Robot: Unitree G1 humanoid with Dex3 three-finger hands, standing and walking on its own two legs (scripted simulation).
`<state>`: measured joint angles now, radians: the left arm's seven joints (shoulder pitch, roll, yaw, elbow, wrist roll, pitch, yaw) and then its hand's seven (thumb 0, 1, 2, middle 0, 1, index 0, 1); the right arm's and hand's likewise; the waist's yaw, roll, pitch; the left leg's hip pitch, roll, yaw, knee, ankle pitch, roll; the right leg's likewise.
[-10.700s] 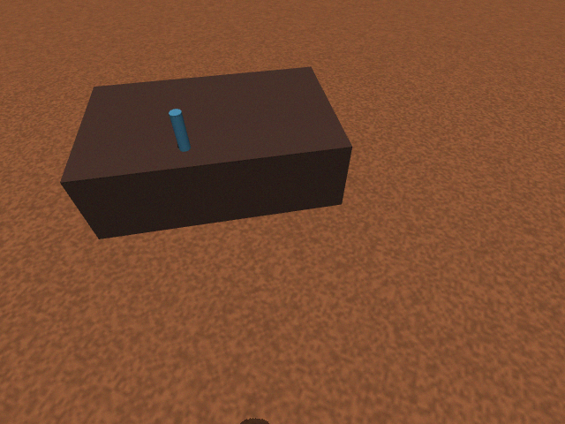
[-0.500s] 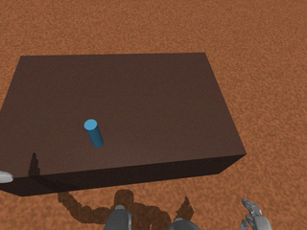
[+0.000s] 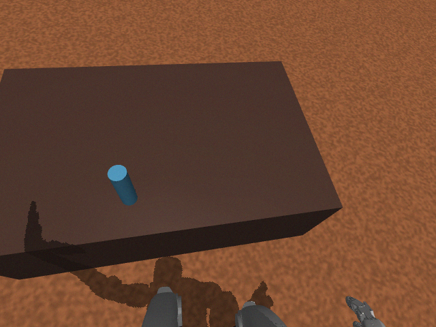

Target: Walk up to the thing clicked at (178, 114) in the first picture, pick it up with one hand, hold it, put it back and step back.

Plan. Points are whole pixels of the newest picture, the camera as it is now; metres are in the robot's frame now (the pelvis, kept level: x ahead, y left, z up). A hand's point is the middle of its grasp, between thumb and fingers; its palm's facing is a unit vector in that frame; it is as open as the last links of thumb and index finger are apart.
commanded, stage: go down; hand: left
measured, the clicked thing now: (124, 186) +0.49 +0.23 -0.26
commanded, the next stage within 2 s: none
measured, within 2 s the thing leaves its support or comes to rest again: neither
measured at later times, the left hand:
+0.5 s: hand out of the picture +0.36 +0.41 +0.02, palm faces +0.26 -0.96 -0.10, open 17.3 cm
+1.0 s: hand out of the picture +0.37 +0.42 +0.02, palm faces +0.26 -0.96 -0.09, open 17.4 cm
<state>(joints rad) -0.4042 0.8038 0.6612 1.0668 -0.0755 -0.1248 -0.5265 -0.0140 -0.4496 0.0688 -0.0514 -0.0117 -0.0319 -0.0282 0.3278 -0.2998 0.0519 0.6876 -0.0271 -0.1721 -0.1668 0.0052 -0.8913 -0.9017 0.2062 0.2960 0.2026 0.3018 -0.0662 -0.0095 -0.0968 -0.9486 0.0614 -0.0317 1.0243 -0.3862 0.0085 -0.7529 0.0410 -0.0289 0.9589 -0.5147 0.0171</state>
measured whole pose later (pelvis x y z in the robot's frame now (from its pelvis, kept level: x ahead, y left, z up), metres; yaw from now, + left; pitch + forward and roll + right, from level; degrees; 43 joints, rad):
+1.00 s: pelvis +0.00 +0.01 -0.02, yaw +0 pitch +21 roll -6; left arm -0.58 0.88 0.70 1.17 -0.08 -0.21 -0.56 -0.02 -0.51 0.05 -0.06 -0.02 -0.04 -0.04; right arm 0.32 -0.30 0.07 0.71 -0.05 -0.14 -0.14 0.00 -0.90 -0.90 0.21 0.30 0.20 0.30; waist -0.09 -0.02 -0.09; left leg -1.08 0.06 -0.05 1.11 -0.41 0.02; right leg -0.87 0.04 -0.04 1.03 -0.54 0.02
